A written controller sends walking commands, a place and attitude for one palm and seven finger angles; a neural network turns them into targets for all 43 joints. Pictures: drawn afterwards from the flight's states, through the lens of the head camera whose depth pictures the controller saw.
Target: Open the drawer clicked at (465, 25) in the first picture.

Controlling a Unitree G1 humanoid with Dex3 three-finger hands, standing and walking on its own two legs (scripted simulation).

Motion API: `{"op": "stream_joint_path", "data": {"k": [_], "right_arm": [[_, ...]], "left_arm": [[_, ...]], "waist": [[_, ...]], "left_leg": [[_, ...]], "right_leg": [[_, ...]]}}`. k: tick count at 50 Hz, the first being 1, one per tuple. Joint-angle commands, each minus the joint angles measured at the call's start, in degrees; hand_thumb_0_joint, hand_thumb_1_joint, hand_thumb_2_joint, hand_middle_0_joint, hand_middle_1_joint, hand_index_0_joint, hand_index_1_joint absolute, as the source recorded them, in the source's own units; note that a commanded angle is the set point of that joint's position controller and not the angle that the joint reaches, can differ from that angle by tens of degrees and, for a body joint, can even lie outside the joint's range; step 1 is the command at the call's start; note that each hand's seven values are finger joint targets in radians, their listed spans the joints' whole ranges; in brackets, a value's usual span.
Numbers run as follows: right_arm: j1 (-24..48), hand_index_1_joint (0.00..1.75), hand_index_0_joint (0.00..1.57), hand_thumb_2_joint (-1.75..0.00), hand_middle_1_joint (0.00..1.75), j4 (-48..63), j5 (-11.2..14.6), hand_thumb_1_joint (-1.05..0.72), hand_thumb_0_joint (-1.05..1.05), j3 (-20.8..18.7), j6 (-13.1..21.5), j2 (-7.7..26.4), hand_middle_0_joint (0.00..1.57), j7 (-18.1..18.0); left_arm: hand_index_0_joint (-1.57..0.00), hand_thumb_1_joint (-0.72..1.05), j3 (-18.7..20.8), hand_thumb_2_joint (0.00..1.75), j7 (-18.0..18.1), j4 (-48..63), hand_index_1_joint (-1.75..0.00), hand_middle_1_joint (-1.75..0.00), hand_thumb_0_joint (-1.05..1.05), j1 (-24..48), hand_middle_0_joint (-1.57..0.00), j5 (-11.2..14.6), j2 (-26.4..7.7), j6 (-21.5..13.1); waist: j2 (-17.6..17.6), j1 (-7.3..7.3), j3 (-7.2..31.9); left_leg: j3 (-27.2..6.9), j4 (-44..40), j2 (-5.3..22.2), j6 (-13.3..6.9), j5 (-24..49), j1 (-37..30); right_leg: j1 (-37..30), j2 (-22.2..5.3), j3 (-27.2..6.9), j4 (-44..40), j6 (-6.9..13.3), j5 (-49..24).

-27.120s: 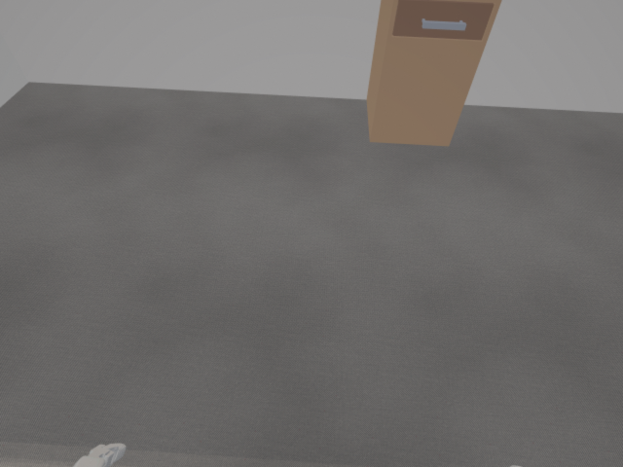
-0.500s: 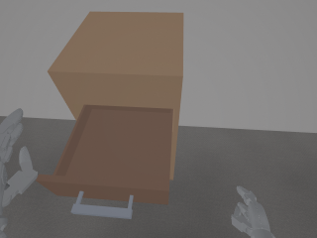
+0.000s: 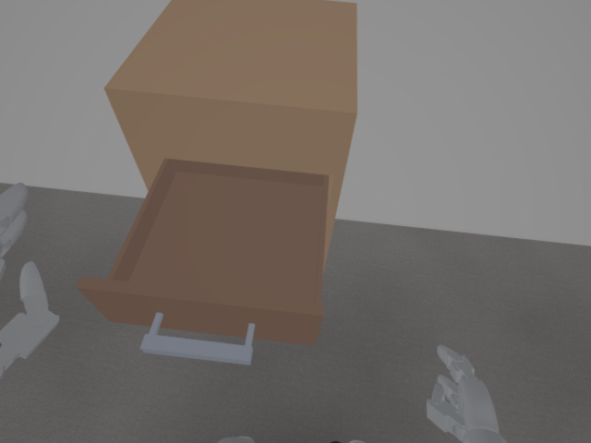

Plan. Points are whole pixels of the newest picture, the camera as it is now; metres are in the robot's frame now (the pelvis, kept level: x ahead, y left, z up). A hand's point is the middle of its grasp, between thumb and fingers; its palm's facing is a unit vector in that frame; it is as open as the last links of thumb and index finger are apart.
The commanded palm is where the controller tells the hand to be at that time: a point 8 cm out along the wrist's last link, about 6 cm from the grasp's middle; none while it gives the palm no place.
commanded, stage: step back with the hand held close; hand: left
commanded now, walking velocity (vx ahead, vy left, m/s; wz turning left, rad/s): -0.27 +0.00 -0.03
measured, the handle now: (201, 336) +0.29 +0.18 -0.13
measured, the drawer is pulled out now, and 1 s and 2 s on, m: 0.30 0.30 0.30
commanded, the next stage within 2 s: stop stepping back and stand still in 0.74 s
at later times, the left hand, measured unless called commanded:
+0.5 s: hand (62, 384) +0.14 +0.20 +0.17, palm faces +0.28 -0.83 -0.47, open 7.4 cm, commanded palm +0.07 +0.26 +0.19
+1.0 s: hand out of the picture +0.02 +0.17 +0.17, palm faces +0.30 -0.82 -0.48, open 7.4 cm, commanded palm -0.05 +0.22 +0.19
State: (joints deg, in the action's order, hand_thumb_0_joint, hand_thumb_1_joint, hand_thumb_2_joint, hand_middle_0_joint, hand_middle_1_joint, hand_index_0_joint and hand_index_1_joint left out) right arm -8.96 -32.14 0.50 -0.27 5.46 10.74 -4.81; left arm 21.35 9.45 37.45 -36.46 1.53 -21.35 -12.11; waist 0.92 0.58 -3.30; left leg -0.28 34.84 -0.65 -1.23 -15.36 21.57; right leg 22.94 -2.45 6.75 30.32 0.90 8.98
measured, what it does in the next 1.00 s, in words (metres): walks backwards: left foot, then right foot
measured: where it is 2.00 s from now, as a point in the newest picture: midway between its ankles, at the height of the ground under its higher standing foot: outside the picture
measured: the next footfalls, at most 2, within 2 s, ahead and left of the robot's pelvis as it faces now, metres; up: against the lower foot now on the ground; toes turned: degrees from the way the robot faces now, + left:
left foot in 0.60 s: -0.03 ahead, +0.11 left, +0.00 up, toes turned +2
right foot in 0.80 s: -0.10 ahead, -0.15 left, +0.00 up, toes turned +1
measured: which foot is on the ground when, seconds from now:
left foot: down 0.00-0.40, up 0.42-0.58, down 0.60-0.82, up 0.84-1.00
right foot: down 0.00-0.60, up 0.62-0.78, down 0.80-1.00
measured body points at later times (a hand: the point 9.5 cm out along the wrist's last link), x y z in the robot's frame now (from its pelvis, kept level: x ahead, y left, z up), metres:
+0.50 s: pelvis -0.06 -0.02 +0.00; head -0.01 -0.01 +0.45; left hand +0.12 +0.24 +0.20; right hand +0.14 -0.25 -0.07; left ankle -0.04 +0.10 -0.69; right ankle -0.02 -0.12 -0.73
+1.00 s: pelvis -0.17 -0.06 +0.01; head -0.14 -0.05 +0.46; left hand +0.00 +0.21 +0.19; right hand +0.00 -0.29 -0.07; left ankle -0.21 +0.07 -0.70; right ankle -0.12 -0.15 -0.73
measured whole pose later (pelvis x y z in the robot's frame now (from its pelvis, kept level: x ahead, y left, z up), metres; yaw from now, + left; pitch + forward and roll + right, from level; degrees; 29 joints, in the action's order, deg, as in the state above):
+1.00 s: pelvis -0.17 -0.06 +0.01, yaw +1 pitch +3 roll +2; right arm -9.7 -33.9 0.4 0.4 4.3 9.5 -4.2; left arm 21.4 8.3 37.3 -39.5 1.7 -22.0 -11.2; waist 4.2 -2.0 -1.3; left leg 1.7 39.9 -0.7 -0.4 -23.9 19.1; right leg 21.6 -1.3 2.7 28.6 2.5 10.0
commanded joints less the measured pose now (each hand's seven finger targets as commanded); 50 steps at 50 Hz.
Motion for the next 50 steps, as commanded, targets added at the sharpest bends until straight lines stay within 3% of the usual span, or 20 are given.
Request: {"op": "stream_joint_path", "data": {"k": [1, 5, 14, 18, 20, 22, 26, 27, 28, 29, 30, 32, 34, 38, 40, 41, 42, 44, 48, 50], "right_arm": [[3.3, 0.3, 0.2, -0.9, 0.3, 8.0, -0.1, -0.9, 0.0, -2.6, 2.9, 7.8, 0.2, -0.9], [4.3, 0.3, 0.2, -0.9, 0.3, 9.8, -0.1, -0.9, 0.0, -2.2, 3.8, 7.9, 0.2, -1.3], [2.9, 0.3, 0.2, -0.9, 0.3, 6.4, -1.0, -0.9, 0.0, -2.9, 5.6, 8.1, 0.2, 0.4], [5.2, 0.3, 0.2, -0.9, 0.3, 7.7, 0.3, -0.9, 0.0, -3.5, 4.7, 7.8, 0.2, 1.1], [3.9, 0.3, 0.2, -0.9, 0.3, 7.1, 1.1, -0.9, 0.0, -4.0, 3.3, 6.5, 0.2, 1.1], [6.2, 0.3, 0.2, -0.9, 0.3, 6.9, 0.5, -0.9, 0.0, -3.6, 1.9, 5.1, 0.2, 0.7], [7.0, 0.3, 0.2, -0.9, 0.3, 6.9, -0.5, -0.9, 0.0, -1.3, 0.3, 4.4, 0.2, -1.0], [5.9, 0.3, 0.2, -0.9, 0.3, 6.1, -0.6, -0.9, 0.0, -1.8, 0.4, 5.2, 0.2, -1.1], [5.8, 0.3, 0.2, -0.9, 0.3, 6.3, -0.5, -0.9, 0.0, -2.9, 1.0, 6.7, 0.2, -1.0], [6.4, 0.3, 0.2, -0.9, 0.3, 7.4, -0.1, -0.9, 0.0, -4.1, 1.5, 7.6, 0.2, -0.7], [4.9, 0.3, 0.2, -0.9, 0.3, 7.5, 0.3, -0.9, 0.0, -4.3, 2.7, 7.7, 0.2, 0.3], [5.6, 0.3, 0.2, -0.9, 0.3, 7.3, -1.3, -0.9, 0.0, -4.2, 4.5, 6.3, 0.2, 0.4], [4.4, 0.3, 0.2, -0.9, 0.3, 5.8, -0.8, -0.9, 0.0, -4.2, 5.1, 6.5, 0.2, 0.8], [5.0, 0.3, 0.2, -0.9, 0.3, 5.5, 0.0, -0.9, 0.0, -3.9, 5.4, 8.2, 0.2, 1.7], [6.0, 0.3, 0.2, -0.9, 0.3, 5.7, 0.1, -0.9, 0.0, -3.6, 5.2, 7.8, 0.2, 1.7], [4.5, 0.3, 0.2, -0.9, 0.3, 6.3, 0.8, -0.9, 0.0, -4.0, 4.8, 7.0, 0.2, 1.7], [4.5, 0.3, 0.2, -0.9, 0.3, 5.9, 1.5, -0.9, 0.0, -5.0, 4.4, 6.9, 0.2, 1.8], [4.5, 0.3, 0.2, -0.9, 0.3, 6.3, 0.4, -0.9, 0.0, -3.2, 2.4, 5.1, 0.2, 1.5], [4.0, 0.3, 0.2, -0.9, 0.3, 7.7, -0.2, -0.9, 0.0, -1.1, 1.8, 5.0, 0.2, -0.3], [2.5, 0.3, 0.2, -0.9, 0.3, 7.0, -0.4, -0.9, 0.0, -1.3, 3.7, 6.8, 0.2, -0.8]], "left_arm": [[-0.2, 0.9, 6.6, 0.9, 2.1, 12.2, -0.3, -0.3, 0.0, 1.3, -0.2, 0.2, -9.5, -3.7], [-0.2, 0.9, 8.2, 0.9, 2.6, 13.0, -0.3, -0.3, 0.0, 0.7, -0.2, -1.1, -9.8, -4.1], [-0.2, 0.9, 7.4, 0.9, -0.3, 14.4, -0.3, -0.3, 0.0, -0.9, -0.2, 0.5, -9.5, -5.6], [-0.2, 0.9, 8.3, 0.9, -1.1, 13.0, -0.3, -0.3, 0.0, -2.6, -0.2, 1.9, -9.8, -4.7], [-0.2, 0.9, 8.3, 0.9, -0.7, 11.8, -0.3, -0.3, 0.0, -1.7, -0.2, 2.0, -10.8, -4.2], [-0.2, 0.9, 9.2, 0.9, 0.0, 11.8, -0.3, -0.3, 0.0, -0.2, -0.2, 2.0, -11.4, -3.3], [-0.2, 0.9, 9.0, 0.9, 0.4, 9.7, -0.3, -0.3, 0.0, -3.3, -0.2, 0.8, -9.6, -2.4], [-0.2, 0.9, 8.3, 0.9, 0.4, 10.9, -0.3, -0.3, 0.0, -3.5, -0.2, 0.8, -9.6, -2.5], [-0.2, 0.9, 7.7, 0.9, 0.3, 13.4, -0.3, -0.3, 0.0, -2.4, -0.2, 0.6, -10.2, -3.4], [-0.2, 0.9, 7.5, 0.9, 0.1, 14.5, -0.3, -0.3, 0.0, -1.8, -0.2, 0.0, -10.7, -3.6], [-0.2, 0.9, 7.4, 0.9, -0.5, 15.1, -0.3, -0.3, 0.0, -3.6, -0.2, 0.7, -10.2, -4.4], [-0.2, 0.9, 10.1, 0.9, -0.2, 15.6, -0.3, -0.3, 0.0, -3.7, -0.2, 1.3, -11.6, -4.6], [-0.2, 0.9, 8.8, 0.9, 0.0, 18.1, -0.3, -0.3, 0.0, -1.7, -0.2, 1.2, -10.8, -4.6], [-0.2, 0.9, 7.1, 0.9, -1.2, 13.2, -0.3, -0.3, 0.0, -0.8, -0.2, 1.5, -8.7, -4.4], [-0.2, 0.9, 7.5, 0.9, -1.6, 11.5, -0.3, -0.3, 0.0, 2.3, -0.2, 1.2, -9.9, -4.9], [-0.2, 0.9, 7.4, 0.9, -1.4, 11.1, -0.3, -0.3, 0.0, 2.9, -0.2, 1.1, -11.0, -4.7], [-0.2, 0.9, 6.8, 0.9, -1.1, 10.3, -0.3, -0.3, 0.0, 2.1, -0.2, 1.8, -10.3, -4.1], [-0.2, 0.9, 8.6, 0.9, -0.2, 8.7, -0.3, -0.3, 0.0, -3.0, -0.2, 1.6, -10.3, -2.9], [-0.2, 0.9, 8.0, 0.9, 1.2, 10.6, -0.3, -0.3, 0.0, -4.9, -0.2, 0.4, -9.6, -2.2], [-0.2, 0.9, 6.7, 0.9, 1.5, 13.2, -0.3, -0.3, 0.0, -3.7, -0.2, -0.1, -9.6, -2.9]], "waist": [[-0.3, -1.17, 7.1], [-12.8, -1.06, 5.7], [-8.7, -0.39, 14.6], [-4.1, 0.07, 15.3], [8.7, -1.38, 13.8], [11.0, -0.54, 11.6], [4.8, -1.47, 10.0], [0.9, -2.13, 11.2], [-5.1, -1.58, 11.9], [-12.2, -1.07, 12.3], [-12.0, -0.44, 15.0], [-16.8, -0.61, 14.1], [-13.4, -0.94, 14.3], [-10.0, -0.29, 9.7], [-2.1, -0.69, 7.0], [9.1, -1.45, 10.0], [14.1, -0.68, 12.0], [6.4, -1.19, 14.4], [6.9, -1.92, 10.9], [-0.8, -1.98, 8.4]], "left_leg": [[-5.6, -4.5, 4.2, -0.9, -10.6, -3.5], [-16.0, -23.3, 13.4, -4.4, -17.6, 17.3], [-10.0, -8.9, 13.7, -3.1, 35.7, -9.3], [-5.8, -4.4, 10.2, -1.6, 15.6, -2.5], [-0.1, 11.8, 0.6, 2.0, -2.1, -4.2], [-3.2, 28.7, -0.3, 2.2, -11.7, 0.2], [-0.2, -2.2, 1.0, 1.5, -6.8, -0.5], [1.0, -13.3, 1.5, 1.2, 1.5, -3.0], [-3.6, -17.7, 7.1, -0.6, 13.5, -3.6], [-10.2, -15.9, 15.1, -3.2, 25.0, -4.6], [-8.5, -14.8, 17.9, -4.4, 32.3, -8.4], [-11.4, -15.0, 20.2, -6.9, 34.1, -3.7], [-8.6, -10.1, 19.3, -5.9, 41.7, -8.8], [-6.4, -7.6, 16.9, -3.5, 24.9, -3.8], [-2.3, -2.8, 11.5, -0.5, 8.4, 1.2], [2.3, 6.2, 4.0, 2.4, -2.9, 1.3], [0.5, 21.9, -0.8, 2.7, -10.1, -0.3], [-2.4, 29.0, 0.7, 2.4, -10.8, 1.7], [2.3, -2.1, 0.5, 0.1, -10.3, -6.4], [0.6, -19.0, 4.3, -1.5, -4.4, -9.3]], "right_leg": [[1.4, -8.7, -11.7, -10.8, 3.0, 17.0], [-16.4, 0.5, -5.7, 8.1, -1.0, 10.9], [-10.4, 0.7, -6.2, 0.9, -0.3, -1.5], [-11.8, -3.5, -10.7, -2.2, 1.2, -6.2], [-2.7, -16.2, -23.2, -13.0, 7.1, -11.3], [0.0, -19.9, -22.2, -15.5, 11.0, -10.6], [-9.1, -10.3, -11.7, -7.6, 4.5, -19.3], [-11.5, -8.4, -10.3, -3.9, 2.3, -19.2], [-12.8, -4.9, -8.3, 0.9, -0.4, -15.9], [-9.2, -1.9, -6.7, 7.1, -1.6, -5.9], [-6.3, -0.5, -6.9, 12.1, -1.6, 7.6], [-3.6, 0.0, -7.7, 19.3, -1.4, 17.5], [-3.1, 0.2, -7.6, 14.1, -1.1, 14.5], [-10.1, -0.4, -5.3, 0.0, -1.5, 4.1], [-10.6, -3.8, -7.4, -6.6, -0.8, -8.3], [-7.5, -12.0, -19.2, -11.3, 2.8, -12.1], [-2.0, -19.4, -26.3, -17.0, 7.1, -8.2], [-4.3, -18.5, -22.2, -14.2, 9.7, -3.3], [-5.7, -10.8, -15.1, -14.2, 3.9, 10.2], [-9.2, -7.1, -12.8, -9.2, 1.3, 10.3]]}}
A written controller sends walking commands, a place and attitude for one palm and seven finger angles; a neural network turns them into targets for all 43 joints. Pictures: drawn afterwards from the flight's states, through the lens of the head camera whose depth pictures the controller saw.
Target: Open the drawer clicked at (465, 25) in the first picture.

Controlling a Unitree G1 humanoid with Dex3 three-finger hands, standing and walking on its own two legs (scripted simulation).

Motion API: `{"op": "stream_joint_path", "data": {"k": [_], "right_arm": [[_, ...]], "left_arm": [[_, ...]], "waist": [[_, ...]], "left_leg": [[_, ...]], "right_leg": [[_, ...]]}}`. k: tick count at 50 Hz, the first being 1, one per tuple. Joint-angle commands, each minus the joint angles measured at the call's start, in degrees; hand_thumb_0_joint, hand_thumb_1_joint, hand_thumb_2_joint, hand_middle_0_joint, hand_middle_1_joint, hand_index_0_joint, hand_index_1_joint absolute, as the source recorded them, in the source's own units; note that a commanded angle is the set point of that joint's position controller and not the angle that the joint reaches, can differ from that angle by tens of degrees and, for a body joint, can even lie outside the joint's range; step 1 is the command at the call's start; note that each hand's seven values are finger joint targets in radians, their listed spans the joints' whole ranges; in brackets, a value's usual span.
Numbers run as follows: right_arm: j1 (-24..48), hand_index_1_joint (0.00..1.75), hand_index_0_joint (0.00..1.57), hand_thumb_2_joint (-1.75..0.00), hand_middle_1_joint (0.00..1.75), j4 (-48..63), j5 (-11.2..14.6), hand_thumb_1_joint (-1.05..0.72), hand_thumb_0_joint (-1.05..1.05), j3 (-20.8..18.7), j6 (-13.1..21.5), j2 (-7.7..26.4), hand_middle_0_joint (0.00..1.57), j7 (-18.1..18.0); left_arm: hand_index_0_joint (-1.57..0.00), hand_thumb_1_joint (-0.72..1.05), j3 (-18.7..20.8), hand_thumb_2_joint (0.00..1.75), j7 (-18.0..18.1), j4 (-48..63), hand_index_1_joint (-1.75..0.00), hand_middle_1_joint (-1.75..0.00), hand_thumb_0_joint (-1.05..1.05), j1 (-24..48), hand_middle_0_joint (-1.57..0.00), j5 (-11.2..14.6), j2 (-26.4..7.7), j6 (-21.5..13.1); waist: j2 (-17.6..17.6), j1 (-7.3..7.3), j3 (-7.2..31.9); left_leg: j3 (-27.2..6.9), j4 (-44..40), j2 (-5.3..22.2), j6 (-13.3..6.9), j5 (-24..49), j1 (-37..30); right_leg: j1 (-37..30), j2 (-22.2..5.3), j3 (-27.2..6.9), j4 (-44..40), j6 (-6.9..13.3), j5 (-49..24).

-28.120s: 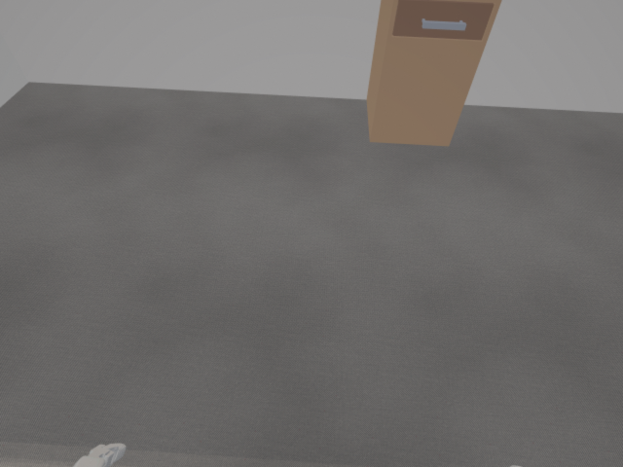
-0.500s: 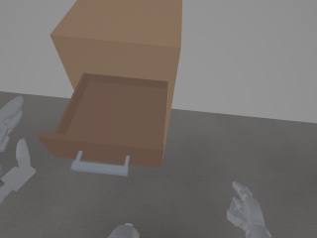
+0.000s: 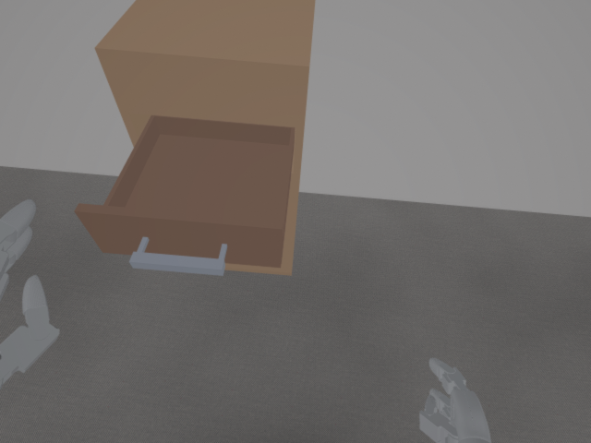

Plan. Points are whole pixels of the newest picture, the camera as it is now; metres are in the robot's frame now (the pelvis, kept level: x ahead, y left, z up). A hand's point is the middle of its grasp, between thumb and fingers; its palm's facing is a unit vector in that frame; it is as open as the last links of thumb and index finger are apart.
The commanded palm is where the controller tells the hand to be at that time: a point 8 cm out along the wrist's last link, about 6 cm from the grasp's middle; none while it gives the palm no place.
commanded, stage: stop stepping back and stand still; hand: left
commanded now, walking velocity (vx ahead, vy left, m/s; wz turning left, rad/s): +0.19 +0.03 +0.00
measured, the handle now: (181, 254) +0.46 +0.23 -0.14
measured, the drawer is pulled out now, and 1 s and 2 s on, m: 0.30 0.30 0.30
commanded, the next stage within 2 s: let the arm hang, fingers relaxed in 0.54 s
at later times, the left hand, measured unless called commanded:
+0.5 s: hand (8, 407) +0.14 +0.23 +0.17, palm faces +0.38 -0.79 -0.49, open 7.4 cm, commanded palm +0.07 +0.28 +0.18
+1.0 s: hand out of the picture -0.04 +0.17 -0.18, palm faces +0.10 -0.98 -0.19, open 6.9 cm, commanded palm none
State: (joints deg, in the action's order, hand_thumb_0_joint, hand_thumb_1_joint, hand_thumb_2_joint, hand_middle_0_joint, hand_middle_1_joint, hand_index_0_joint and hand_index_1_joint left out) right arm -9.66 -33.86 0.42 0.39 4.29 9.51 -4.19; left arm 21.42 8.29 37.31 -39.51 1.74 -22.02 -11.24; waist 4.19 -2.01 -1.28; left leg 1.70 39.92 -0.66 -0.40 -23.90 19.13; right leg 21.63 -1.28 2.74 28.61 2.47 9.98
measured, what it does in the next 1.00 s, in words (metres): steps on the spot: left foot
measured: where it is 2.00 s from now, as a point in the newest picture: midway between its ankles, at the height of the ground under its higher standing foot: outside the picture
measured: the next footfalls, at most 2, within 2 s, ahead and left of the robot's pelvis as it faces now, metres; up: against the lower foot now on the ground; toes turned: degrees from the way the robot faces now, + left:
left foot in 0.04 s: -0.01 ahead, +0.12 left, +0.00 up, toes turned +2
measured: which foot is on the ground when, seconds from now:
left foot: up 0.00-0.02, down 0.04-1.00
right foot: down 0.00-1.00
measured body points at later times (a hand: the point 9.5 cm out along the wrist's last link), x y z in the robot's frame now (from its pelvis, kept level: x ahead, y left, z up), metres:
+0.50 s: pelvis -0.05 -0.01 -0.01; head -0.06 -0.01 +0.44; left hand +0.11 +0.27 +0.19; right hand +0.10 -0.24 -0.09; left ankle -0.04 +0.13 -0.74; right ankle +0.03 -0.09 -0.74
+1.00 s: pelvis -0.05 -0.01 +0.00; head -0.03 +0.00 +0.45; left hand -0.04 +0.22 -0.16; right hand -0.03 -0.24 -0.15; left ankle -0.05 +0.11 -0.74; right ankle +0.03 -0.09 -0.74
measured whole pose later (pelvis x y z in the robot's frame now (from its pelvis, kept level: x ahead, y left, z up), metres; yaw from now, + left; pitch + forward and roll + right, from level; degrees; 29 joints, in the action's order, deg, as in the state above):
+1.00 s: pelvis -0.05 -0.01 +0.00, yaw +3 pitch -2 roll +0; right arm -18.1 -55.3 -1.3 0.2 -1.2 8.2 -1.2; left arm 2.4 1.6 -53.9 -17.1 -1.4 -10.4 2.8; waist 2.7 0.5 -4.9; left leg -0.8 29.5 0.2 0.5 -15.3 12.3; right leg 17.4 1.7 3.9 26.5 3.8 7.3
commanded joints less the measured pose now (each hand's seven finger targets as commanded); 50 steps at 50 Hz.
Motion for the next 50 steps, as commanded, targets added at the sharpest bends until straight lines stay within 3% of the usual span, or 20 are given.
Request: {"op": "stream_joint_path", "data": {"k": [1, 2, 4, 8, 11, 13, 17, 19, 20, 24, 27, 28, 31, 32, 33, 35, 37, 40, 48, 50], "right_arm": [[3.5, 0.3, 0.2, -0.9, 0.3, 9.0, -0.6, -0.9, 0.0, -2.7, 5.9, 9.5, 0.2, -1.5], [3.7, 0.3, 0.2, -0.9, 0.3, 9.5, 0.1, -0.9, 0.0, -3.5, 6.6, 10.3, 0.2, -1.0], [3.8, 0.3, 0.2, -0.9, 0.3, 9.0, 1.1, -0.9, 0.0, -3.0, 6.8, 8.4, 0.2, -0.4], [2.2, 0.3, 0.2, -0.9, 0.3, 7.2, 0.7, -0.9, 0.0, -3.6, 6.8, 10.0, 0.2, -0.4], [0.8, 0.3, 0.2, -0.9, 0.3, 6.4, 0.1, -0.9, 0.0, -4.0, 6.7, 10.0, 0.2, -0.7], [-0.2, 0.3, 0.2, -0.9, 0.3, 5.0, -0.3, -0.9, 0.0, -3.8, 6.6, 9.7, 0.2, -0.4], [0.8, 0.3, 0.2, -0.9, 0.3, 5.6, -0.8, -0.9, 0.0, -2.5, 7.0, 9.5, 0.2, -1.0], [2.5, 0.3, 0.2, -0.9, 0.3, 6.8, -1.2, -0.9, 0.0, -2.8, 6.9, 9.8, 0.2, -1.3], [2.8, 0.3, 0.2, -0.9, 0.3, 6.9, -1.0, -0.9, 0.0, -3.1, 6.8, 9.6, 0.2, -1.0], [1.9, 0.3, 0.2, -0.9, 0.3, 7.1, -0.1, -0.9, 0.0, -2.9, 5.7, 8.9, 0.2, -0.5], [1.2, 0.3, 0.2, -0.9, 0.3, 5.8, 0.3, -0.9, 0.0, -3.3, 5.9, 8.5, 0.2, -0.2], [0.4, 0.3, 0.2, -0.9, 0.3, 5.0, 0.1, -0.9, 0.0, -3.2, 5.8, 8.2, 0.2, 0.0], [1.2, 0.3, 0.2, -0.9, 0.3, 4.9, 0.0, -0.9, 0.0, -2.6, 6.4, 7.7, 0.2, 0.3], [-4.2, 0.3, 0.2, -0.9, 0.3, -10.2, -0.8, -0.9, 0.0, -6.2, 5.4, 14.8, 0.2, 6.1], [-7.8, 0.3, 0.2, -0.9, 0.3, -8.8, -0.8, -0.9, 0.0, -4.5, 1.7, 10.6, 0.2, 5.7], [-3.5, 0.3, 0.2, -0.9, 0.3, -6.5, -2.1, -0.9, 0.0, -3.6, -0.3, 11.0, 0.2, 5.1], [-1.9, 0.3, 0.2, -0.9, 0.3, -6.4, -2.4, -0.9, 0.0, -2.8, -1.0, 10.5, 0.2, 4.6], [-5.5, 0.3, 0.2, -0.9, 0.3, -10.0, -1.7, -0.9, 0.0, -2.1, -3.2, 7.8, 0.2, 4.0], [-11.0, 0.3, 0.2, -0.9, 0.3, -19.2, -1.6, -0.9, 0.0, -1.1, -4.3, 4.4, 0.2, 2.9], [-13.2, 0.3, 0.2, -0.9, 0.3, -20.7, -1.4, -0.9, 0.0, -1.3, -4.7, 4.0, 0.2, 2.7]], "left_arm": [[-0.2, 0.9, 6.3, 0.9, 2.7, 14.3, -0.3, -0.3, 0.0, 0.9, -0.2, -0.3, -9.2, -4.5], [-0.2, 0.9, 6.7, 0.9, 2.4, 14.6, -0.3, -0.3, 0.0, 1.1, -0.2, -0.5, -9.7, -4.8], [-0.2, 0.9, 8.3, 0.9, 2.2, 11.0, -0.3, -0.3, 0.0, -0.7, -0.2, -0.1, -10.4, -3.9], [-0.2, 0.9, 6.2, 0.9, 2.3, 6.7, -0.3, -0.3, 0.0, 2.3, -0.2, -0.5, -8.4, -4.2], [-0.2, 0.9, 5.6, 0.9, 2.2, 5.4, -0.3, -0.3, 0.0, 5.3, -0.2, -0.8, -8.6, -4.6], [-0.2, 0.9, 5.6, 0.9, 2.3, 7.2, -0.3, -0.3, 0.0, 7.8, -0.2, -0.7, -9.2, -4.7], [-0.2, 0.9, 4.8, 0.9, 2.8, 7.2, -0.3, -0.3, 0.0, 5.3, -0.2, -1.1, -7.9, -4.9], [-0.2, 0.9, 5.3, 0.9, 3.4, 10.0, -0.3, -0.3, 0.0, 6.2, -0.2, -1.7, -8.2, -5.0], [-0.2, 0.9, 5.7, 0.9, 3.3, 10.7, -0.3, -0.3, 0.0, 6.4, -0.2, -2.1, -8.6, -4.9], [-0.2, 0.9, 6.5, 0.9, 2.2, 3.8, -0.3, -0.3, 0.0, 2.7, -0.2, -1.4, -8.6, -4.4], [-0.2, 0.9, 6.6, 0.9, 1.7, 4.2, -0.3, -0.3, 0.0, 5.6, -0.2, -0.5, -9.4, -5.2], [-0.2, 0.9, 6.4, 0.9, 1.9, 5.6, -0.3, -0.3, 0.0, 6.3, -0.2, -0.3, -9.6, -5.1], [-0.2, 0.9, 5.4, 0.9, 2.2, 6.4, -0.3, -0.3, 0.0, 5.3, -0.2, -0.3, -8.3, -4.6], [-0.2, 0.9, -13.9, 0.9, -5.2, -40.5, -0.3, -0.3, 0.0, 14.8, -0.2, -6.1, 0.5, 6.9], [-0.2, 0.9, -13.5, 0.9, -6.6, -42.4, -0.3, -0.3, 0.0, 12.4, -0.2, -4.4, 3.6, 10.5], [-0.2, 0.9, -15.5, 0.9, -6.9, -46.6, -0.3, -0.3, 0.0, 15.7, -0.2, -3.9, 5.3, 11.7], [-0.2, 0.9, -15.4, 0.9, -7.0, -53.2, -0.3, -0.3, 0.0, 18.9, -0.2, -4.4, 3.0, 11.6], [-0.2, 0.9, -16.7, 0.9, -6.8, -65.6, -0.3, -0.3, 0.0, 22.7, -0.2, -4.1, 2.3, 12.2], [-0.2, 0.9, -18.2, 0.9, -6.5, -88.2, -0.3, -0.3, 0.0, 20.6, -0.2, -3.0, 4.8, 11.5], [-0.2, 0.9, -18.5, 0.9, -6.6, -91.0, -0.3, -0.3, 0.0, 20.4, -0.2, -2.9, 5.2, 11.5]], "waist": [[-10.8, 1.23, 4.5], [-13.5, 2.18, 5.5], [-18.5, 1.86, 6.0], [-7.2, 1.12, 0.5], [1.5, 0.5, -0.2], [4.6, -0.04, 3.0], [-4.3, 0.19, 1.8], [-13.8, 0.15, -0.7], [-16.5, 0.58, 0.6], [-7.7, 1.09, -2.5], [2.1, 0.73, 0.1], [4.1, 0.41, 1.5], [2.8, 0.17, 3.5], [-0.4, -3.47, 1.6], [-6.0, -1.84, 3.1], [-4.5, 0.8, 3.2], [3.4, 2.96, 2.7], [1.1, 1.81, 1.0], [-13.9, 2.6, 0.0], [-9.8, 2.18, -1.0]], "left_leg": [[-7.7, -27.9, 9.7, -4.1, 6.1, -4.0], [-9.9, -24.7, 12.8, -5.1, 12.0, -4.5], [-7.9, -27.4, 12.1, -4.5, -1.9, 1.4], [-5.6, -20.6, 7.7, -4.0, -5.1, 7.8], [-1.6, -8.3, 1.2, -2.7, -7.6, 0.3], [0.5, -1.9, -0.6, -2.6, -3.0, -5.6], [-5.5, -15.6, 3.4, -4.1, -8.0, -6.9], [-15.6, -28.2, 10.6, -6.2, -12.6, 2.4], [-16.4, -29.2, 12.9, -7.2, -12.4, 8.2], [-8.5, -19.5, 8.1, -5.1, -5.8, 10.8], [-1.7, -4.5, 0.3, -1.8, -4.0, -0.4], [-0.8, -0.6, -0.3, -1.6, -2.0, -3.7], [-1.7, -11.0, 1.3, -2.2, 2.6, -7.7], [-6.9, -5.2, 5.2, -1.9, 11.5, -4.7], [-11.5, -11.1, 7.3, -2.7, 13.5, -3.4], [-17.7, -16.6, 12.5, -6.3, 9.0, 8.2], [-12.3, -13.6, 7.2, -4.2, 15.4, 8.7], [-6.6, -11.3, 2.0, -2.2, 11.1, 0.3], [-6.0, -18.9, 3.8, -2.2, 3.2, -0.9], [-6.0, -18.9, 4.2, -2.4, 2.5, -1.5]], "right_leg": [[-10.0, -4.5, -6.4, -2.6, -1.9, 7.3], [-9.8, -2.3, -3.9, 1.2, -2.9, 6.1], [-11.4, -2.3, -2.7, 4.1, -3.0, 12.9], [-13.9, -2.6, -4.8, -2.7, -3.0, 11.4], [-1.3, -8.3, -16.3, -16.2, 0.6, 31.3], [1.2, -12.5, -18.3, -18.6, 2.9, 29.1], [3.3, -6.3, -9.7, -9.8, 0.5, 28.5], [-3.8, 0.8, -3.6, 3.9, -1.8, 16.8], [-10.0, 1.8, -0.4, 12.0, -3.1, 11.6], [-14.2, -1.2, -3.0, -3.4, -2.5, 8.7], [-1.8, -10.7, -19.9, -19.1, 1.7, 28.0], [0.1, -13.1, -21.3, -21.7, 2.8, 29.0], [-4.5, -10.9, -14.1, -17.1, 2.1, 16.7], [2.8, -10.6, -7.1, -1.9, 2.8, 2.9], [2.8, -5.7, -5.3, 2.8, 1.3, 4.4], [-3.7, -1.5, -2.9, 9.7, -1.0, 11.4], [-10.2, -2.5, -5.5, 3.4, -0.1, 1.9], [-6.6, -6.1, -10.8, -4.6, 3.2, 4.3], [-11.8, -3.2, -9.8, -10.3, 2.0, 8.1], [-10.8, -3.2, -9.2, -11.7, 1.9, 9.8]]}}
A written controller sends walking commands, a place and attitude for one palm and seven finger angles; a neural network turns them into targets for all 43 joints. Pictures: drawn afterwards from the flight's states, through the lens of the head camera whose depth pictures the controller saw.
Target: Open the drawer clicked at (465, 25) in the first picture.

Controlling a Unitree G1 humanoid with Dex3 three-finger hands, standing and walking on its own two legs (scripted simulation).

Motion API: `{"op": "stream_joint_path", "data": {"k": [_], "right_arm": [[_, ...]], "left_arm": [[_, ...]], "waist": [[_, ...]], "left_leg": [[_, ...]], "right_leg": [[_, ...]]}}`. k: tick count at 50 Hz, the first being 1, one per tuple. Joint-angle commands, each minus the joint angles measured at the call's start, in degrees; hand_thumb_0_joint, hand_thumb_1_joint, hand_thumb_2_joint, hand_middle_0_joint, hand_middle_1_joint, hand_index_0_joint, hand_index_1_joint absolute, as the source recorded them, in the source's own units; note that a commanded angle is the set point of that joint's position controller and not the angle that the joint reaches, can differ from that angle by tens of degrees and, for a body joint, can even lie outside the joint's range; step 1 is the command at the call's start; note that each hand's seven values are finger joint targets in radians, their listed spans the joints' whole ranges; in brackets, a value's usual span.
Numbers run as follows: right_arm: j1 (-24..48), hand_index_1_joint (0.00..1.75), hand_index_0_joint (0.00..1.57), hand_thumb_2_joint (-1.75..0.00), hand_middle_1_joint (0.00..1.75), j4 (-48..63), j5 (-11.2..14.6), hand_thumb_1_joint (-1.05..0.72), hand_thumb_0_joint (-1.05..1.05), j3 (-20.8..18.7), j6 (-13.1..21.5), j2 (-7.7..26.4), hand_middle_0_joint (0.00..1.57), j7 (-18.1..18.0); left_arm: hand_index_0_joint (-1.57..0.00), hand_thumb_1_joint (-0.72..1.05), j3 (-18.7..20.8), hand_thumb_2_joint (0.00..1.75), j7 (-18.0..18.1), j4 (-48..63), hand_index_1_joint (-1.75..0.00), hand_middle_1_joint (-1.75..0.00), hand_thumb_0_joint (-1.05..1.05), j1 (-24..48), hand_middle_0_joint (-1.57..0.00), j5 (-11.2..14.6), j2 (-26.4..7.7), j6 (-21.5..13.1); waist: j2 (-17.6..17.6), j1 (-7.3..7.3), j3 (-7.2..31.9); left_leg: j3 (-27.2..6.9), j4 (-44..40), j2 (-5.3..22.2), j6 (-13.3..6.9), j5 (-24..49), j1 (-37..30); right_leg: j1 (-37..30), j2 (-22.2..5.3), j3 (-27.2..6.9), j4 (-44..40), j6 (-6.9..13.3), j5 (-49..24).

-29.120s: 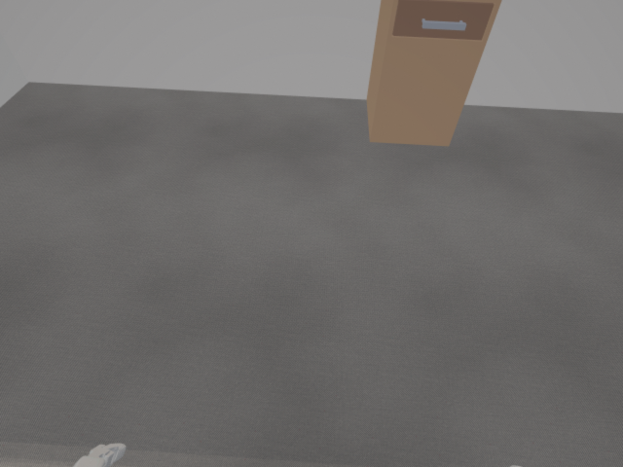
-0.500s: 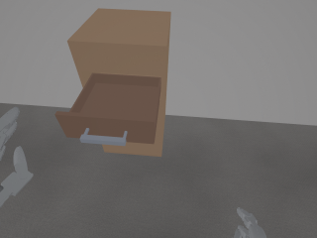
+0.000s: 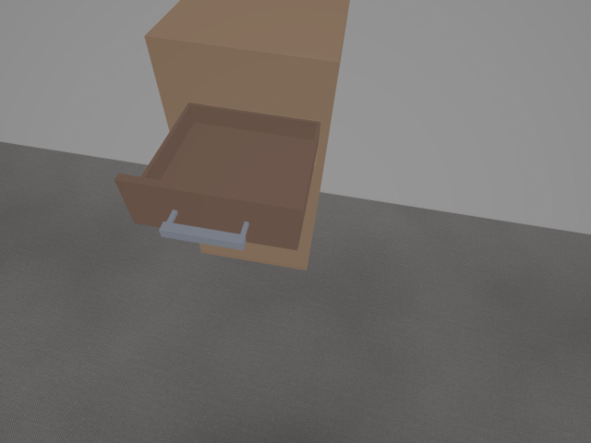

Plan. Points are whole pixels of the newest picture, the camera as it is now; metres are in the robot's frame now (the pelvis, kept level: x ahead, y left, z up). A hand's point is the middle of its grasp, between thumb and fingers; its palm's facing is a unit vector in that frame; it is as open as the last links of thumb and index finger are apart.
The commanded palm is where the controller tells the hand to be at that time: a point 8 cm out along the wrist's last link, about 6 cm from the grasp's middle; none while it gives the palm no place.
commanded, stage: let the arm hang, fingers relaxed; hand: left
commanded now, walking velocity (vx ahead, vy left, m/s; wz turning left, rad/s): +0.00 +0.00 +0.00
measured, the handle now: (206, 228) +0.53 +0.22 -0.13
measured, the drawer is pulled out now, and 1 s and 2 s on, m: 0.30 0.30 0.30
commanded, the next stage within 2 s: look to check the result in 0.74 s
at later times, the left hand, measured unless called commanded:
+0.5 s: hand out of the picture +0.01 +0.17 -0.17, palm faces +0.02 -0.98 -0.20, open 7.3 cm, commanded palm none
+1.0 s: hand out of the picture +0.02 +0.16 -0.17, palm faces +0.04 -0.98 -0.18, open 7.3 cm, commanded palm none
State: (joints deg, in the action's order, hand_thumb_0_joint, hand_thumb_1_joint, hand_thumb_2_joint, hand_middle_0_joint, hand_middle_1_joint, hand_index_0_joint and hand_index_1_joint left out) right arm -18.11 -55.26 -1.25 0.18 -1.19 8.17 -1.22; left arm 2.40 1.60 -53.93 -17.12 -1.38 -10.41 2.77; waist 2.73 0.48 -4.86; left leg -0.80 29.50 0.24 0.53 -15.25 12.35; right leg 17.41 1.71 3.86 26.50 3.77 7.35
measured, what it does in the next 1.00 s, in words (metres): stands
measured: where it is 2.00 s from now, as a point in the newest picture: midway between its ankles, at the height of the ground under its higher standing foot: outside the picture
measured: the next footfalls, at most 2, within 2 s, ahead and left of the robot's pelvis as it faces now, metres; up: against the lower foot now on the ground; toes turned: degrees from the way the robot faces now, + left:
none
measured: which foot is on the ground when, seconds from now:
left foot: down 0.00-1.00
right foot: down 0.00-1.00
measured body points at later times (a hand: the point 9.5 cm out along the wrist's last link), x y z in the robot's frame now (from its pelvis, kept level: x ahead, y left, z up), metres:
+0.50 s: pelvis +0.01 +0.01 +0.00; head +0.03 -0.01 +0.45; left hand +0.01 +0.22 -0.15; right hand -0.04 -0.17 -0.16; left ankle +0.01 +0.13 -0.73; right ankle +0.08 -0.08 -0.74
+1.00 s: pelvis +0.03 +0.00 +0.01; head +0.06 +0.00 +0.46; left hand +0.02 +0.22 -0.15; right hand -0.01 -0.19 -0.16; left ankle +0.01 +0.13 -0.73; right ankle +0.08 -0.08 -0.74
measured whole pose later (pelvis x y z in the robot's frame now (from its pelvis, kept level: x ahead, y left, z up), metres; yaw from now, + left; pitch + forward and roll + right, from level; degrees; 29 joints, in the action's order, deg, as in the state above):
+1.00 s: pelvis +0.03 +0.00 +0.01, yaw -1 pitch -2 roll +0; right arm -20.1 -63.6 -0.8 -0.3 -0.1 5.7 -2.7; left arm 1.5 2.0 -64.8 -16.0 -0.9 -6.3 0.3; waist -0.5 -0.2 -4.8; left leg 0.2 23.8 0.1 0.3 -15.2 6.8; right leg 13.5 1.8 2.6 23.7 3.3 8.6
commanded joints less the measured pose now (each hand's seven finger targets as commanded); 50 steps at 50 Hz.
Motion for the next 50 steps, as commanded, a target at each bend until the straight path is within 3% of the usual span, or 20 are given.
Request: {"op": "stream_joint_path", "data": {"k": [1, 8, 16, 22, 25, 31, 41, 45, 48, 50], "right_arm": [[-6.3, 0.3, 0.2, -0.9, 0.3, -0.2, 0.2, -0.9, 0.0, -1.1, 0.8, 5.0, 0.2, -0.3], [-11.4, 0.3, 0.2, -0.9, 0.3, -4.7, 0.4, -0.9, 0.0, -0.8, 0.7, 3.5, 0.2, -0.7], [-13.2, 0.3, 0.2, -0.9, 0.3, -7.2, 0.4, -0.9, 0.0, -0.4, 1.0, 1.6, 0.2, -1.0], [-12.9, 0.3, 0.2, -0.9, 0.3, -7.7, 0.2, -0.9, 0.0, -0.6, 1.2, 0.6, 0.2, -1.1], [-12.0, 0.3, 0.2, -0.9, 0.3, -7.6, 0.4, -0.9, 0.0, -0.6, 1.4, 0.2, 0.2, -1.2], [-11.6, 0.3, 0.2, -0.9, 0.3, -7.5, 0.3, -0.9, 0.0, -0.8, 1.1, -0.1, 0.2, -1.2], [-9.9, 0.3, 0.2, -0.9, 0.3, -7.7, 0.5, -0.9, 0.0, -0.8, 1.5, 0.8, 0.2, -1.4], [-9.5, 0.3, 0.2, -0.9, 0.3, -8.1, 0.6, -0.9, 0.0, -0.7, 1.4, 0.9, 0.2, -1.4], [-9.4, 0.3, 0.2, -0.9, 0.3, -8.3, 0.6, -0.9, 0.0, -0.7, 1.4, 1.2, 0.2, -1.5], [-9.2, 0.3, 0.2, -0.9, 0.3, -8.4, 0.6, -0.9, 0.0, -0.7, 1.4, 1.1, 0.2, -1.5]], "left_arm": [[-0.2, 0.9, 0.4, 0.9, 0.1, -0.8, -0.3, -0.3, 0.0, -1.9, -0.2, 0.3, -6.3, -2.5], [-0.2, 0.9, -0.2, 0.9, 0.4, -6.7, -0.3, -0.3, 0.0, -4.1, -0.2, 0.5, -4.4, -2.5], [-0.2, 0.9, -0.3, 0.9, 0.9, -8.8, -0.3, -0.3, 0.0, -5.0, -0.2, 0.6, -2.9, -2.5], [-0.2, 0.9, 0.0, 0.9, 1.0, -8.4, -0.3, -0.3, 0.0, -4.3, -0.2, 0.5, -1.7, -2.6], [-0.2, 0.9, 0.0, 0.9, 1.1, -8.7, -0.3, -0.3, 0.0, -4.1, -0.2, 0.5, -1.4, -2.8], [-0.2, 0.9, 0.1, 0.9, 1.0, -8.3, -0.3, -0.3, 0.0, -3.2, -0.2, 0.5, -1.5, -2.9], [-0.2, 0.9, 0.0, 0.9, 0.8, -8.8, -0.3, -0.3, 0.0, -3.0, -0.2, 0.6, -1.5, -3.2], [-0.2, 0.9, -0.1, 0.9, 0.9, -9.2, -0.3, -0.3, 0.0, -3.1, -0.2, 0.7, -1.3, -3.2], [-0.2, 0.9, -0.1, 0.9, 0.9, -9.4, -0.3, -0.3, 0.0, -3.1, -0.2, 0.7, -1.5, -3.3], [-0.2, 0.9, -0.2, 0.9, 0.9, -9.7, -0.3, -0.3, 0.0, -3.1, -0.2, 0.7, -1.4, -3.3]], "waist": [[-7.3, -0.51, 2.7], [-2.9, -0.67, -0.3], [-2.3, -0.53, -1.5], [-4.1, -0.55, -2.2], [-4.2, -0.39, -2.3], [-3.3, -0.86, -3.1], [-3.7, -0.82, -0.3], [-3.9, -0.9, -1.1], [-2.6, -0.84, -0.5], [-4.4, -0.86, -0.6]], "left_leg": [[-3.6, -8.8, 3.3, -3.5, -6.4, 5.3], [-3.5, -9.7, 3.6, -3.9, -6.5, 5.9], [-3.3, -10.4, 3.8, -3.9, -4.7, 5.8], [-3.2, -10.9, 3.9, -3.8, -4.1, 5.7], [-2.7, -10.7, 4.1, -3.7, -2.0, 5.4], [-2.2, -10.0, 3.7, -3.5, -1.8, 3.9], [-1.9, -10.5, 4.2, -3.1, 2.5, 1.0], [-1.7, -10.4, 4.2, -3.0, 3.5, 0.4], [-1.6, -10.5, 4.1, -2.9, 3.5, 0.3], [-1.7, -10.7, 4.4, -2.8, 4.2, -0.2]], "right_leg": [[-6.8, -6.3, -10.3, -9.8, 0.5, 13.1], [-5.3, -6.4, -9.5, -10.1, 0.5, 15.2], [-5.2, -6.2, -9.1, -8.8, 0.5, 13.3], [-5.0, -5.9, -9.2, -8.0, 0.5, 11.4], [-6.0, -6.1, -8.8, -7.7, 0.5, 8.4], [-4.7, -6.2, -9.3, -9.0, 0.4, 9.8], [-7.4, -6.4, -8.5, -7.9, 0.4, 3.7], [-7.0, -6.5, -8.6, -8.1, 0.5, 3.0], [-8.2, -6.6, -8.6, -8.3, 0.4, 2.9], [-7.9, -6.6, -8.1, -8.0, 0.4, 1.8]]}}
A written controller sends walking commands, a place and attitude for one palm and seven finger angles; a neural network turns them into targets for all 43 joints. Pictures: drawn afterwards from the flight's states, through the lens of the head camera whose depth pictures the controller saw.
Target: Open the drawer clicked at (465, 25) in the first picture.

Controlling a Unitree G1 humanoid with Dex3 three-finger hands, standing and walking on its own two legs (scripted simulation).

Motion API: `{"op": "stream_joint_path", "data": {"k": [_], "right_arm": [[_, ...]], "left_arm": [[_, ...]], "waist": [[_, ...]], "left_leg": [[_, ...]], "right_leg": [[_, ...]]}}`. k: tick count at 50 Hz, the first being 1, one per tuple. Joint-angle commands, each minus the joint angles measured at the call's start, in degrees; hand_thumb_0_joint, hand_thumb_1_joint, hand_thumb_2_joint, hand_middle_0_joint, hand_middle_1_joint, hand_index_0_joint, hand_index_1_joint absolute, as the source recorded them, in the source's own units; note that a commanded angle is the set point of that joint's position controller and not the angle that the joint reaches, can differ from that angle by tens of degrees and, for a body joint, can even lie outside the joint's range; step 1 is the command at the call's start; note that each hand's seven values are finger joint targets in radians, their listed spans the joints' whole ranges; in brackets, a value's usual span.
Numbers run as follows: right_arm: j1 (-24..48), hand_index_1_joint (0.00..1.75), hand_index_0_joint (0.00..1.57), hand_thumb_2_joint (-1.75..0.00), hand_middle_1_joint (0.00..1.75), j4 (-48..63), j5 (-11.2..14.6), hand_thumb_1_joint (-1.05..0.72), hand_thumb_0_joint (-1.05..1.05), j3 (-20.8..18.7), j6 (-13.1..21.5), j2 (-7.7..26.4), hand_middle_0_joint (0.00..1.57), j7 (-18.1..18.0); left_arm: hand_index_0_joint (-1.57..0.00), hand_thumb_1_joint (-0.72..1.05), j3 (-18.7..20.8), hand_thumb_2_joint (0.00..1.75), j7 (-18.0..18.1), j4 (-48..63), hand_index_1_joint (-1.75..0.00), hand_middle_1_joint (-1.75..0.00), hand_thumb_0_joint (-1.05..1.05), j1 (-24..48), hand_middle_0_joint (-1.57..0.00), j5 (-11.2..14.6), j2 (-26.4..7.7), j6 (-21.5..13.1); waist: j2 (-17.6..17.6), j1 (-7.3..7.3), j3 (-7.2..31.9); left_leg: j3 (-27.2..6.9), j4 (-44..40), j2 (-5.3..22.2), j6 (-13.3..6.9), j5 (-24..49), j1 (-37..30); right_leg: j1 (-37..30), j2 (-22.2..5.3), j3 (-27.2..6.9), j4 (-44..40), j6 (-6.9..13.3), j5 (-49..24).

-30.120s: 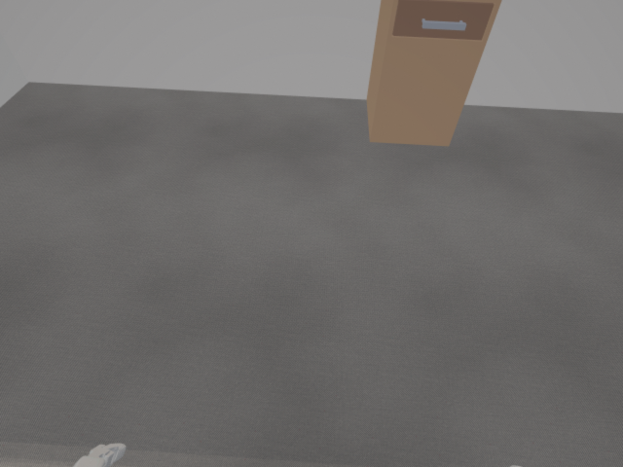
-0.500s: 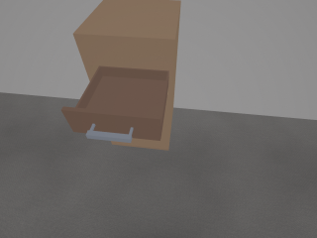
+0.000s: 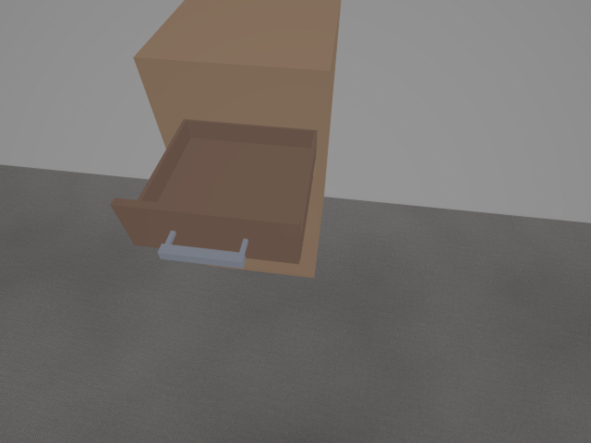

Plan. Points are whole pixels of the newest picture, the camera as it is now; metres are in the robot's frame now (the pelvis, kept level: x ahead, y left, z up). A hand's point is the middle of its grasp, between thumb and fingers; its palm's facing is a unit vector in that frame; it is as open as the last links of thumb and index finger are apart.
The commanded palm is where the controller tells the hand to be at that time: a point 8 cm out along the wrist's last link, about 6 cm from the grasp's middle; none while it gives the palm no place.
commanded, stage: look to check the result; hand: left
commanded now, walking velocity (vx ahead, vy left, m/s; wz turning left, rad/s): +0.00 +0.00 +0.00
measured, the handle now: (205, 247) +0.49 +0.22 -0.14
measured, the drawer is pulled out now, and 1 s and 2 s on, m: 0.30 0.30 0.30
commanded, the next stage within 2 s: stand and wait in 0.30 s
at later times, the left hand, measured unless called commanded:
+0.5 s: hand out of the picture +0.00 +0.16 -0.17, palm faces +0.05 -0.98 -0.19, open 7.3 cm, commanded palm none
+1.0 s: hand out of the picture +0.01 +0.17 -0.17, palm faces +0.04 -0.98 -0.18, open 7.3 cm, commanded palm none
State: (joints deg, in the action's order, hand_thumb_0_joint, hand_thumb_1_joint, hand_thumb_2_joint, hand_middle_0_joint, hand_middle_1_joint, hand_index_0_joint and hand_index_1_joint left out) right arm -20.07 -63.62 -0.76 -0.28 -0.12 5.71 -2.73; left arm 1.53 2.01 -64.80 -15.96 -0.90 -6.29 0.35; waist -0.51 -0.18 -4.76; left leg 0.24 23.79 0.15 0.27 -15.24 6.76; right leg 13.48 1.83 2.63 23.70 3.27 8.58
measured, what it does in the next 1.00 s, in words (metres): stands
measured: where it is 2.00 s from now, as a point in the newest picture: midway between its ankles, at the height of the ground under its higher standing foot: outside the picture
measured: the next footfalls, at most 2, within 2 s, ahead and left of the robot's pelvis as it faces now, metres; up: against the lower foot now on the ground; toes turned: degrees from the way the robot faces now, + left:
none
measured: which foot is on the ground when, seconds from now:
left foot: down 0.00-1.00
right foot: down 0.00-1.00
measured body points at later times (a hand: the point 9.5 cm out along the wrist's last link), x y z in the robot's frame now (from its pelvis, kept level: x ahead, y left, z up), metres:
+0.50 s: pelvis +0.01 +0.00 +0.00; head +0.03 -0.01 +0.45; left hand +0.00 +0.22 -0.16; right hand -0.03 -0.19 -0.17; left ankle -0.02 +0.12 -0.74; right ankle +0.05 -0.08 -0.74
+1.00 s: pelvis +0.02 +0.01 +0.00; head +0.04 +0.00 +0.45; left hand +0.01 +0.22 -0.16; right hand -0.02 -0.19 -0.16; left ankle -0.02 +0.12 -0.74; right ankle +0.05 -0.08 -0.74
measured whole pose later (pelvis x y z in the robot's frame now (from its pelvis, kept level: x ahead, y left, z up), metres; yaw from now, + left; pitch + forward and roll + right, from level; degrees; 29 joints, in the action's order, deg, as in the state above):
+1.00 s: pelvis +0.02 +0.01 +0.00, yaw -1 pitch -2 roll +0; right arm -19.0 -64.9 -0.6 -0.3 0.1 5.2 -2.9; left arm 1.4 2.1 -65.5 -15.5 -0.8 -6.7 0.0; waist -0.6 -0.2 -4.5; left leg 0.9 22.3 0.2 -0.1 -16.0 4.8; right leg 12.2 2.0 1.9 23.0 2.8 9.5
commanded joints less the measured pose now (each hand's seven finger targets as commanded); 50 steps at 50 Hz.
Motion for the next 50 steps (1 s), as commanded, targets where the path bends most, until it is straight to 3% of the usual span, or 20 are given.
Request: {"op": "stream_joint_path", "data": {"k": [1, 4, 8, 14, 25, 30, 39, 41, 50], "right_arm": [[-7.1, 0.3, 0.2, -0.9, 0.3, -0.1, 0.1, -0.9, 0.0, -0.2, 0.3, 3.4, 0.2, 0.0], [-7.1, 0.3, 0.2, -0.9, 0.3, -0.1, 0.1, -0.9, 0.0, -0.3, 0.2, 3.7, 0.2, 0.0], [-6.9, 0.3, 0.2, -0.9, 0.3, -0.5, 0.0, -0.9, 0.0, -0.3, 0.2, 3.5, 0.2, 0.0], [-6.7, 0.3, 0.2, -0.9, 0.3, -0.5, 0.2, -0.9, 0.0, -0.4, 0.4, 3.7, 0.2, -0.1], [-6.6, 0.3, 0.2, -0.9, 0.3, -0.9, 0.1, -0.9, 0.0, -0.4, 0.1, 3.6, 0.2, 0.1], [-6.6, 0.3, 0.2, -0.9, 0.3, -1.1, 0.1, -0.9, 0.0, -0.4, 0.3, 3.4, 0.2, -0.1], [-6.2, 0.3, 0.2, -0.9, 0.3, -1.0, 0.2, -0.9, 0.0, -0.5, 0.3, 3.8, 0.2, -0.1], [-6.4, 0.3, 0.2, -0.9, 0.3, -1.1, 0.1, -0.9, 0.0, -0.4, 0.3, 3.8, 0.2, -0.1], [-5.8, 0.3, 0.2, -0.9, 0.3, -1.1, 0.3, -0.9, 0.0, -0.5, 0.6, 4.0, 0.2, -0.3]], "left_arm": [[-0.2, 0.9, 0.7, 0.9, 0.5, 1.1, -0.3, -0.3, 0.0, -4.3, -0.2, 0.2, -5.7, -0.9], [-0.2, 0.9, 0.6, 0.9, 0.5, 0.9, -0.3, -0.3, 0.0, -4.5, -0.2, 0.2, -5.5, -0.9], [-0.2, 0.9, 0.7, 0.9, 0.4, 0.9, -0.3, -0.3, 0.0, -4.1, -0.2, 0.3, -5.7, -0.8], [-0.2, 0.9, 0.6, 0.9, 0.6, 0.9, -0.3, -0.3, 0.0, -4.7, -0.2, 0.2, -5.3, -1.1], [-0.2, 0.9, 0.6, 0.9, 0.5, 0.9, -0.3, -0.3, 0.0, -4.5, -0.2, 0.2, -5.8, -1.0], [-0.2, 0.9, 0.6, 0.9, 0.6, 0.9, -0.3, -0.3, 0.0, -4.4, -0.2, 0.3, -5.6, -1.1], [-0.2, 0.9, 0.6, 0.9, 0.6, 0.6, -0.3, -0.3, 0.0, -4.5, -0.2, 0.3, -5.8, -1.1], [-0.2, 0.9, 0.5, 0.9, 0.5, 0.7, -0.3, -0.3, 0.0, -4.3, -0.2, 0.4, -5.8, -1.0], [-0.2, 0.9, 0.5, 0.9, 0.6, 0.4, -0.3, -0.3, 0.0, -4.4, -0.2, 0.3, -5.8, -1.2]], "waist": [[-0.7, -0.06, -0.7], [0.5, -0.15, -1.1], [-0.8, -0.07, -2.1], [-0.2, -0.13, -0.6], [0.5, -0.07, -1.9], [-0.9, -0.1, -1.4], [0.1, 0.0, -1.1], [-1.0, -0.11, -1.2], [-0.5, -0.04, -0.5]], "left_leg": [[-2.7, -5.0, 4.4, -2.6, 3.7, 5.6], [-2.8, -4.8, 4.3, -2.5, 3.6, 5.1], [-2.7, -5.3, 4.3, -2.5, 2.4, 5.9], [-2.5, -5.1, 4.6, -2.4, 4.9, 4.2], [-2.1, -5.2, 4.2, -2.4, 2.3, 4.7], [-2.3, -5.4, 4.6, -2.4, 4.3, 4.2], [-2.3, -5.5, 4.6, -2.3, 4.6, 3.8], [-2.3, -5.7, 4.7, -2.3, 4.1, 4.1], [-2.2, -5.7, 5.1, -2.3, 6.8, 3.2]], "right_leg": [[-4.3, -6.7, -7.1, -5.4, 0.9, 1.1], [-3.4, -6.6, -7.1, -5.8, 0.9, 2.1], [-3.2, -6.7, -7.2, -6.2, 0.8, 3.6], [-3.7, -6.4, -7.1, -5.3, 0.8, -0.4], [-2.8, -6.7, -7.5, -6.8, 0.6, 4.1], [-3.5, -6.5, -7.1, -5.8, 0.7, 0.6], [-3.7, -6.5, -7.1, -5.6, 0.6, -0.3], [-3.8, -6.4, -7.1, -5.6, 0.6, 0.4], [-4.7, -6.6, -6.7, -4.6, 0.5, -4.4]]}}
